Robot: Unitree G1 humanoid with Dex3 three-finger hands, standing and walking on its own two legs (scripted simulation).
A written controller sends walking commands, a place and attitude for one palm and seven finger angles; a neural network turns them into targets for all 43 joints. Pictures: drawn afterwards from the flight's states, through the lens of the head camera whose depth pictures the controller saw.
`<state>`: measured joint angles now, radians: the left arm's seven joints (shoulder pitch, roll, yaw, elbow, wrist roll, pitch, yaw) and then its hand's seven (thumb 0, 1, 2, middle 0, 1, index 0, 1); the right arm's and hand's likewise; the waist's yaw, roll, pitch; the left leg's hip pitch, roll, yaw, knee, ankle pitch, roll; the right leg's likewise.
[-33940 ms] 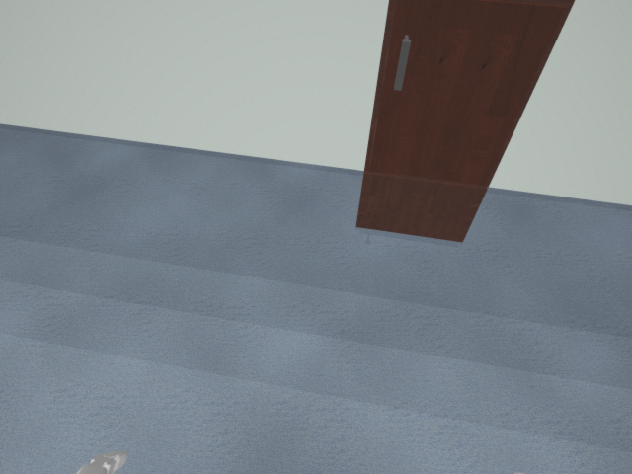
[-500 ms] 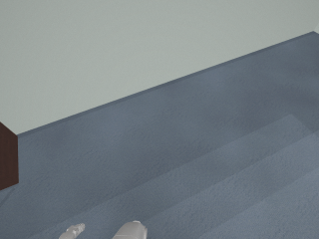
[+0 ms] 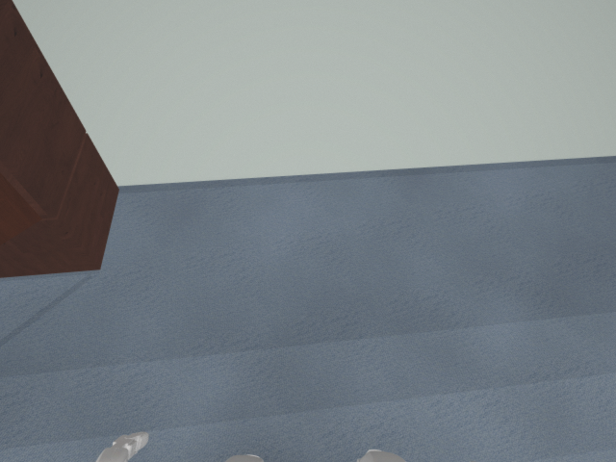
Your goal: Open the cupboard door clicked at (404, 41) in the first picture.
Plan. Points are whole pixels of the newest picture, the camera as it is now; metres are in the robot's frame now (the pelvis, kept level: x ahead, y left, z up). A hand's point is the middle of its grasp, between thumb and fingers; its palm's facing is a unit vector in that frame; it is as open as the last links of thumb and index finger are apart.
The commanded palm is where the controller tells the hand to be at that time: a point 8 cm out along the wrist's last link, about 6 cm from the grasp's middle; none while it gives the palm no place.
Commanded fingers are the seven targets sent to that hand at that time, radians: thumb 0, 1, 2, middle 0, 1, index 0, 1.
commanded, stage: turn to face it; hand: left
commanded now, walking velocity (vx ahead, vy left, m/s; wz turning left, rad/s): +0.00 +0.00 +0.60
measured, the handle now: out of the picture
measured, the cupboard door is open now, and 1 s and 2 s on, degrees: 44 44 44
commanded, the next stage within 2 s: take the last steps up to it in 1.36 s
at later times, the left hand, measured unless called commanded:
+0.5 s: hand out of the picture +0.00 +0.21 -0.19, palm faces +0.34 -0.91 -0.22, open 7.4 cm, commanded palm none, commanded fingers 0.00 0.90 0.90 -0.20 -0.30 -0.20 -0.30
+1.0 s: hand out of the picture -0.02 +0.17 -0.16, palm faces +0.60 -0.77 -0.23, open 7.4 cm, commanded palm none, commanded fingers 0.00 0.90 0.90 -0.20 -0.30 -0.20 -0.30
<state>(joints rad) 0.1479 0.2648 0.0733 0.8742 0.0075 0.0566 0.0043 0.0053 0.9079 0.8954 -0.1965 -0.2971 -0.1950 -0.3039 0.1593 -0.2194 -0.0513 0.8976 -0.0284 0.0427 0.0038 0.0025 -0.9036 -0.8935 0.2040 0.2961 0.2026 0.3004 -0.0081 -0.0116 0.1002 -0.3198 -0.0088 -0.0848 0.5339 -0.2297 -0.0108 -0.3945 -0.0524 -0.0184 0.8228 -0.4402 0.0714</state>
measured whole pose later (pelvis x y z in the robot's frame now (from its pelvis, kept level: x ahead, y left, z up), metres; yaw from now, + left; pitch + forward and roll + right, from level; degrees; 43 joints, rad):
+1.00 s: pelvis +0.03 -0.04 +0.00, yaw +38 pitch +0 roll +2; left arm 0.21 0.21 0.04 0.87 0.02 0.02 0.01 0.00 0.90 0.89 -0.20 -0.30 -0.20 -0.30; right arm 0.16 -0.24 -0.08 0.91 -0.01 0.07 0.03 0.01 -0.91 -0.89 0.20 0.30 0.20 0.30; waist -0.01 -0.05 0.10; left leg -0.38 0.01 0.07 0.79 -0.43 -0.05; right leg -0.21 -0.15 -0.16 0.56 -0.34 0.05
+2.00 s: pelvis +0.06 +0.05 +0.01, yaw +55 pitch +0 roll +0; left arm 0.23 0.23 0.06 1.02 0.02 0.01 -0.02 0.01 0.91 0.90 -0.19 -0.30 -0.19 -0.30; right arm 0.31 -0.15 -0.01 1.03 -0.03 -0.05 -0.01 0.00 -0.91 -0.89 0.20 0.30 0.20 0.30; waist 0.02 -0.04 0.04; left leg -0.10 -0.03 0.08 0.36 -0.27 0.05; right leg -0.51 -0.11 -0.07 0.99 -0.32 0.02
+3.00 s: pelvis +0.23 +0.37 +0.00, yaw +53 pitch -1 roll +1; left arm 0.14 0.20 0.05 0.99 0.02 -0.02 -0.01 0.00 0.92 0.90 -0.19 -0.30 -0.19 -0.30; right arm 0.35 -0.16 -0.03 1.10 -0.03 -0.04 -0.02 0.00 -0.92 -0.89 0.20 0.30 0.20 0.30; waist -0.02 -0.03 0.06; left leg -0.09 0.01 0.17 0.47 -0.36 0.03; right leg -0.35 -0.07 -0.11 0.58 -0.20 -0.01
